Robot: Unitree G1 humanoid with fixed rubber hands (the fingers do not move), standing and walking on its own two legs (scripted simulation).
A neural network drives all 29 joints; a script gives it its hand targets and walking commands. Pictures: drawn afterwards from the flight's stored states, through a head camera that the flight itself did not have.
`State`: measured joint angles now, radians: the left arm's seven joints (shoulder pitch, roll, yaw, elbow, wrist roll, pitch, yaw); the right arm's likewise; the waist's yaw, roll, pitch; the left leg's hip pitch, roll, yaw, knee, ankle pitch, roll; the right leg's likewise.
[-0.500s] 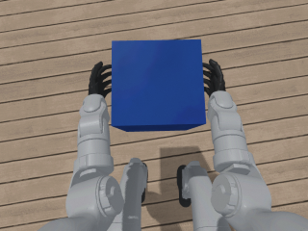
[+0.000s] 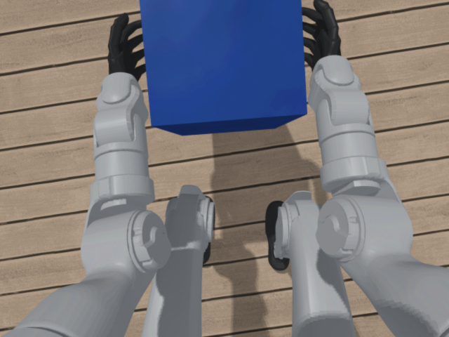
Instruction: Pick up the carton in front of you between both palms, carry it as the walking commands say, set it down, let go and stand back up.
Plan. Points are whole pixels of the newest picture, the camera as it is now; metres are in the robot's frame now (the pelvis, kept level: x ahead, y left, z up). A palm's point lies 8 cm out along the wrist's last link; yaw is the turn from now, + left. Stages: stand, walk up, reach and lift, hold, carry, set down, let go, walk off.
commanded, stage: set down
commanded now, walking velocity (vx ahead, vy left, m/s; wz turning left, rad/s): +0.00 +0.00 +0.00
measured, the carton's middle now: (224, 71) +0.51 +0.06 -0.18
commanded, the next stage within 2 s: none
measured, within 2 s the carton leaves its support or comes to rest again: rests again in 0.86 s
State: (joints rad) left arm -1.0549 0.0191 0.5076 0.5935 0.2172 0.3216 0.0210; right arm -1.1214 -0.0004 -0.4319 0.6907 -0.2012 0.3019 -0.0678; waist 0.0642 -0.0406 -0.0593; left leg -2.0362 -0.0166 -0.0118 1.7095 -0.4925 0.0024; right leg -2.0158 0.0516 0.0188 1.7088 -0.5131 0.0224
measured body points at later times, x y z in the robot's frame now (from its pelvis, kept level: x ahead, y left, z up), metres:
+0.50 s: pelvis -0.01 -0.01 -0.10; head +0.37 +0.03 +0.14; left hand +0.52 +0.22 -0.28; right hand +0.57 -0.08 -0.28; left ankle +0.10 +0.11 -0.47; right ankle +0.09 -0.12 -0.47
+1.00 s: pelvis -0.01 -0.01 -0.13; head +0.36 +0.02 +0.11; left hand +0.52 +0.22 -0.31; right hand +0.57 -0.08 -0.31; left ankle +0.10 +0.11 -0.47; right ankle +0.09 -0.12 -0.47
